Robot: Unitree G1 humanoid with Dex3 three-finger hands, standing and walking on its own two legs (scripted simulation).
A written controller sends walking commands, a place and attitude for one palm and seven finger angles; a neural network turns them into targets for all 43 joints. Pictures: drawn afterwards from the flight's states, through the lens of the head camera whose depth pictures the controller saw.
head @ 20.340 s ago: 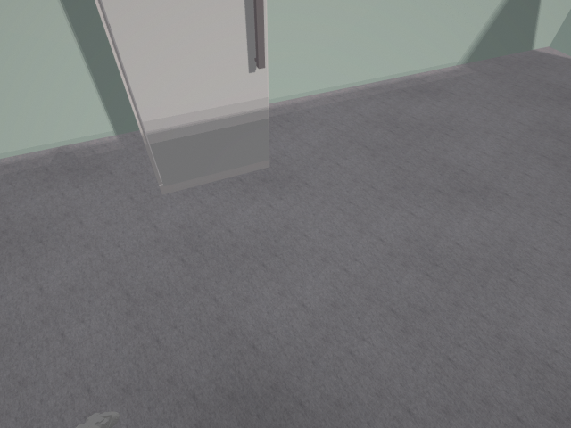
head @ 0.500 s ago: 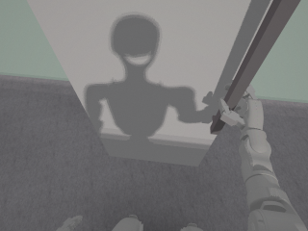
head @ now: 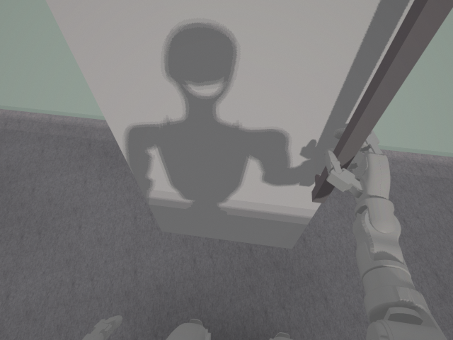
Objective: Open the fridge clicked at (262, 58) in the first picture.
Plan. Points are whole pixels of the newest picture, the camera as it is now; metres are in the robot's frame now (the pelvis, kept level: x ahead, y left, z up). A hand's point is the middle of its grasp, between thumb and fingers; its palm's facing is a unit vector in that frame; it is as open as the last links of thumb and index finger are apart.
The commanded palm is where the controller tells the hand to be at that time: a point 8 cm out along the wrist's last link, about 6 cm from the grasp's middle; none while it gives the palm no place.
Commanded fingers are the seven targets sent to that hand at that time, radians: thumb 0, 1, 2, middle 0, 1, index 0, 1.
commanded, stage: grip the handle and tug to test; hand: right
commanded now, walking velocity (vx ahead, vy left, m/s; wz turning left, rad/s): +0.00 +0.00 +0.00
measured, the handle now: (359, 113) +0.48 -0.15 +0.15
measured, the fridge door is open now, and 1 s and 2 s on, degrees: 0 15 43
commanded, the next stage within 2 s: pull the door a little, standing still in 0.14 s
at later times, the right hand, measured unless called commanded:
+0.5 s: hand (334, 171) +0.41 -0.13 +0.07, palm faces -0.01 +1.00 -0.02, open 6.6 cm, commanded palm +0.36 -0.18 +0.07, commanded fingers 0.00 -0.90 -0.90 0.45 1.40 0.45 1.40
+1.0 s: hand (323, 226) +0.30 -0.10 +0.07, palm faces -0.10 +0.98 -0.15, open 6.4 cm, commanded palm +0.28 -0.16 +0.06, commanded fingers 0.00 -0.90 -0.90 0.45 1.40 0.45 1.40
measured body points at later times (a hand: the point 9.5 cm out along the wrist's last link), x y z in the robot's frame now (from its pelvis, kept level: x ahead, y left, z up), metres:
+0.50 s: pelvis +0.04 +0.00 +0.01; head +0.11 +0.01 +0.45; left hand +0.14 +0.25 -0.11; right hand +0.41 -0.18 +0.07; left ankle +0.00 +0.11 -0.69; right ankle +0.00 -0.12 -0.69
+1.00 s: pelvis +0.09 -0.01 +0.05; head +0.11 +0.02 +0.50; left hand +0.24 +0.22 -0.05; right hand +0.30 -0.15 +0.08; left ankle +0.03 +0.10 -0.66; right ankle +0.00 -0.13 -0.68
